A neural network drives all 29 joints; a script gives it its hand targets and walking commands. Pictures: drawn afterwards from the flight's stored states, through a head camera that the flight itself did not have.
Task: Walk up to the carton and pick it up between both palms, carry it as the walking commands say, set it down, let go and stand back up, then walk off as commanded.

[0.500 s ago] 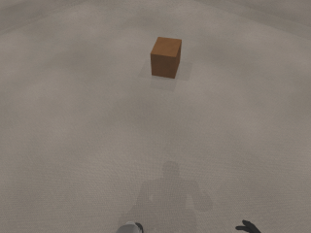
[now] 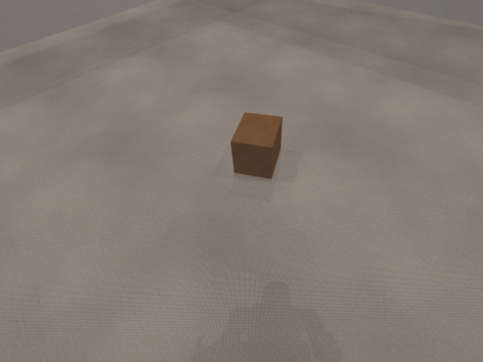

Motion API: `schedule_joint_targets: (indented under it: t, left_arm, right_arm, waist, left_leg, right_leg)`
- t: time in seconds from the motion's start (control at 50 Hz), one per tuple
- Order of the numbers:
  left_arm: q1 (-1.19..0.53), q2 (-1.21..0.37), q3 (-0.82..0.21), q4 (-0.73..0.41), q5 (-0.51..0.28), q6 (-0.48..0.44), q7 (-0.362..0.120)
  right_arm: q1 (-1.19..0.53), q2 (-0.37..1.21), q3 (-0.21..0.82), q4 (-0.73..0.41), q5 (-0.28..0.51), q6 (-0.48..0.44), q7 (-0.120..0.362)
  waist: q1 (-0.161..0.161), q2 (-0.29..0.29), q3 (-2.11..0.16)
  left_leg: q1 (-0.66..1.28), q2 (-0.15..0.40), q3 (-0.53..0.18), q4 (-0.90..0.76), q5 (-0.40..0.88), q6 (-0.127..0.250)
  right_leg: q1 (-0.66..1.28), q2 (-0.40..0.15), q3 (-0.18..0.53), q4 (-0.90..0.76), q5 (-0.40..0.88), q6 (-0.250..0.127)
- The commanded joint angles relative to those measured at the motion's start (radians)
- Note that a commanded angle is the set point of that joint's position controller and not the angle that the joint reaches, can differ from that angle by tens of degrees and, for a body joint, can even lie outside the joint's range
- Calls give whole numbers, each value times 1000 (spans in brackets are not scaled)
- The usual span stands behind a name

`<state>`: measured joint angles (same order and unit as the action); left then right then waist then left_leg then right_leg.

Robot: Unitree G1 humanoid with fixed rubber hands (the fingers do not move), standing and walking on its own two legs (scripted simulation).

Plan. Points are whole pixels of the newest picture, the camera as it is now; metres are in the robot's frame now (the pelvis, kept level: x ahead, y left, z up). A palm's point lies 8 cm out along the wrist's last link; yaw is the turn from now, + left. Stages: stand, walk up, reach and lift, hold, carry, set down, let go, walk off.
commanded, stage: walk up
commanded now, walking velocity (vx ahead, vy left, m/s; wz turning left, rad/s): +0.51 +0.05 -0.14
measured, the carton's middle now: (257, 145) +1.36 -0.04 -0.65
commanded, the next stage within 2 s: none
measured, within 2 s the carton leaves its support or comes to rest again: neither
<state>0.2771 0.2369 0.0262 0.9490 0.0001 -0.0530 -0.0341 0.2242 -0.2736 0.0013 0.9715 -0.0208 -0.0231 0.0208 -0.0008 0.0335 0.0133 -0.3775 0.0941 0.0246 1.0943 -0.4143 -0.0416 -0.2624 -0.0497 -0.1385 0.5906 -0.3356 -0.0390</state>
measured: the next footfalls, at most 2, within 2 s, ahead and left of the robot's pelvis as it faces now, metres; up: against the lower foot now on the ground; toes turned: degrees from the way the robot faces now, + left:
left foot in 0.32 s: +0.30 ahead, +0.18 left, +0.00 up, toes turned +2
right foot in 0.70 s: +0.49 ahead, -0.14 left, +0.00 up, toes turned -8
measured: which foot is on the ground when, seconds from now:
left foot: up 0.00-0.30, down 0.32-0.70, up 0.72-1.00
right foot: down 0.00-0.36, up 0.38-0.68, down 0.70-1.00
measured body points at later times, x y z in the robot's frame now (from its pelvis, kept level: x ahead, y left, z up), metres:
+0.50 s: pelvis +0.28 +0.03 +0.01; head +0.32 +0.04 +0.46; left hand +0.33 +0.29 -0.14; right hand +0.29 -0.24 -0.13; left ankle +0.26 +0.18 -0.73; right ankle +0.16 -0.12 -0.64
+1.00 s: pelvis +0.50 -0.05 +0.01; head +0.52 -0.08 +0.46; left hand +0.51 +0.22 -0.12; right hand +0.61 -0.30 -0.14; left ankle +0.51 +0.13 -0.66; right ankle +0.45 -0.13 -0.73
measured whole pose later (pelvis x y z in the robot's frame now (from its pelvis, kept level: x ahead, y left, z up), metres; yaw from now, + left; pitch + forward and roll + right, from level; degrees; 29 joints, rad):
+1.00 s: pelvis +0.50 -0.05 +0.01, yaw -1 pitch -1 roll +2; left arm 0.36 0.22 0.02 0.99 0.00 -0.05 -0.02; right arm 0.12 -0.27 0.00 0.94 -0.02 -0.01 0.04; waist 0.00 0.04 0.06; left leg -0.48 0.12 0.04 1.04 -0.34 -0.04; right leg -0.13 -0.04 -0.12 0.48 -0.34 -0.04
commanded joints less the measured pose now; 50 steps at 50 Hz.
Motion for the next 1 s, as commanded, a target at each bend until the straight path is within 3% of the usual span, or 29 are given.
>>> schedule_joint_targets:
  t: [0.0, 0.08, 0.14, 0.22, 0.26, 0.28, 0.3, 0.32, 0.34, 0.36, 0.4, 0.44, 0.52, 0.56, 0.6, 0.62, 0.64, 0.66, 0.68, 0.7, 0.72, 0.74, 0.76, 0.78, 0.82, 0.86, 0.94, 0.96, 0.98]
  left_arm:
    - [133, 145, 43, 2, 17, -41, 25]
    - [141, 115, 44, 11, 14, -33, 28]
    - [232, 138, 48, 20, 16, -25, 28]
    - [236, 178, 60, 43, 16, -6, 38]
    - [182, 172, 58, 26, 7, -9, 36]
    - [155, 180, 66, 21, 1, -1, 42]
    - [163, 130, 54, 1, 0, -2, 42]
    - [121, 87, 51, -40, -12, -16, 34]
    - [85, 62, 51, -93, -11, -18, 32]
    - [30, 139, 77, -84, -3, 2, 32]
    - [0, 104, 52, -84, 0, 3, 23]
    - [-24, 77, 40, -95, 7, 13, 4]
    - [-105, 32, 28, -125, 14, 41, -28]
    - [-121, 30, 23, -105, 8, 40, -45]
    - [-115, 57, 35, -99, 11, 24, -39]
    - [-31, 72, 40, -66, 14, 16, -40]
    - [75, 125, 54, -21, 14, 9, -29]
    - [211, 165, 65, 16, 21, 5, -15]
    - [351, 253, 86, 42, 35, -18, 7]
    - [350, 296, 82, 44, 28, -14, 12]
    - [304, 241, 49, 54, 27, -12, 20]
    - [196, 195, 34, 31, 34, -12, 18]
    - [155, 199, 42, 31, 28, -18, 22]
    - [81, 170, 41, 24, 22, -20, 24]
    - [74, 152, 41, 7, 10, -30, 29]
    - [112, 125, 36, 15, 21, -30, 27]
    - [169, 135, 32, 20, 17, -33, 31]
    - [192, 148, 37, 29, 16, -29, 33]
    - [195, 142, 33, 19, 27, -29, 30]
  right_arm:
    - [-25, -72, -68, -50, -15, -4, 15]
    - [-153, -53, -55, -92, -3, 13, 29]
    - [-256, -38, -37, -112, 0, 0, 29]
    - [-301, -40, -36, -128, 7, -14, 15]
    - [-180, -33, -34, -109, 4, -33, 9]
    - [-31, -43, -41, -68, -5, -46, 0]
    - [138, -128, -68, -5, -21, -52, -8]
    - [343, -229, -110, 46, -47, -54, -22]
    - [423, -275, -119, 62, -27, -40, -32]
    - [364, -299, -113, 49, -3, -31, -40]
    - [281, -219, -91, 44, 0, -38, -43]
    - [185, -166, -80, 22, -2, -42, -40]
    - [201, -156, -79, -11, -1, -44, -34]
    - [140, -165, -76, -25, -4, -37, -28]
    - [128, -177, -79, -14, -2, -34, -34]
    - [99, -194, -88, -15, 1, -32, -32]
    - [90, -177, -82, -18, 1, -30, -25]
    - [73, -119, -70, -34, -7, -38, -25]
    - [61, -34, -53, -47, -8, -41, -16]
    - [43, -53, -52, -75, -5, -33, -15]
    - [-16, -54, -62, -63, 2, -21, -7]
    - [-13, -35, -66, -79, -8, -18, 3]
    - [-14, -76, -67, -69, -7, -20, 8]
    - [-17, -84, -69, -59, -9, -16, 16]
    - [-11, -53, -61, -41, -10, -10, 17]
    - [-37, -39, -56, -67, -4, 9, 16]
    - [-119, -67, -64, -76, -10, 20, 21]
    - [-162, -49, -61, -91, -5, 19, 26]
    - [-187, -42, -55, -103, -7, 20, 29]
  waist:
    - [22, -157, 88]
    - [31, -209, 83]
    - [95, -180, 74]
    - [113, -169, 48]
    - [39, -190, -10]
    - [-18, -127, -130]
    - [-100, -62, -193]
    - [-176, 186, -311]
    - [-177, 324, -374]
    - [-159, 133, -210]
    - [-117, 52, -97]
    - [-64, 133, -62]
    - [-69, 277, 22]
    - [-46, 290, 49]
    - [-27, 212, 9]
    - [19, 208, -34]
    - [67, 70, -97]
    - [114, 24, -198]
    - [176, -358, -217]
    - [144, -349, -222]
    - [103, -196, -40]
    - [72, -165, 26]
    - [70, -178, 42]
    - [39, -208, 68]
    - [21, -144, 40]
    - [15, -247, 70]
    - [30, -126, 87]
    - [55, -196, 84]
    - [60, -173, 67]
  left_leg:
    - [-266, 67, -19, 16, 157, 15]
    - [-262, 56, 32, -100, 198, -10]
    - [-270, 13, 102, -267, 214, -18]
    - [-205, -12, 145, -459, 168, -11]
    - [-47, -84, 207, -570, 215, 24]
    - [148, -99, 188, -667, 255, 33]
    - [442, -6, 106, -588, 330, 109]
    - [694, 257, -246, -646, 380, 189]
    - [797, 398, -558, -734, 610, 247]
    - [660, 393, -617, -748, 610, 258]
    - [555, 338, -411, -710, 727, 249]
    - [396, 249, -257, -725, 664, 173]
    - [283, 217, -123, -792, 621, 135]
    - [167, 171, -12, -836, 444, 99]
    - [209, 183, -25, -778, 489, 96]
    - [191, 187, 20, -704, 414, 81]
    - [143, 142, 24, -560, 358, 51]
    - [44, 89, 45, -376, 312, 47]
    - [-169, -32, 17, -58, -123, 31]
    - [-279, -32, -43, 92, -190, 49]
    - [-250, 17, -66, 173, -85, 50]
    - [-262, 42, -81, 130, -2, 46]
    - [-270, 32, -50, 145, 43, 50]
    - [-195, 66, -34, 123, 64, 33]
    - [-186, 70, -22, 46, 106, 17]
    - [-188, 63, -1, 0, 127, 15]
    - [-252, 48, 22, -72, 194, -7]
    - [-269, 49, 47, -76, 193, -16]
    - [-235, 51, 37, -93, 181, -7]
  right_leg:
    - [165, -261, 389, -381, 307, -43]
    - [196, -205, 206, -394, 327, -88]
    - [332, -183, 173, -354, 498, -68]
    - [412, -197, 176, -283, 590, -101]
    - [371, -159, 81, -150, 932, -58]
    - [353, -127, 90, 24, 867, -49]
    - [121, -88, 56, 250, 718, -6]
    - [-171, -2, 26, 538, 220, 26]
    - [-320, 80, 80, 652, -230, 24]
    - [-357, 30, 178, 717, -245, 6]
    - [-423, -9, 200, 729, -160, 25]
    - [-335, -44, 175, 544, -77, 37]
    - [-320, -24, 77, 296, 8, 67]
    - [-170, -10, 31, 107, 77, 88]
    - [-92, -7, 15, -33, 111, 73]
    - [6, -14, -14, -99, 164, 69]
    - [162, -20, 23, -115, 169, 53]
    - [340, -60, 66, -100, 106, 23]
    - [447, -301, 438, -258, 53, 39]
    - [452, -423, 686, -360, -33, -56]
    - [271, -386, 672, -422, -98, -21]
    - [185, -341, 617, -436, -206, -10]
    - [170, -318, 583, -433, -152, -67]
    - [64, -273, 443, -429, -51, -73]
    - [116, -249, 332, -401, 164, -75]
    - [87, -229, 294, -407, 242, -68]
    - [210, -231, 242, -395, 394, -74]
    - [236, -225, 231, -390, 372, -69]
    - [231, -232, 258, -403, 309, -85]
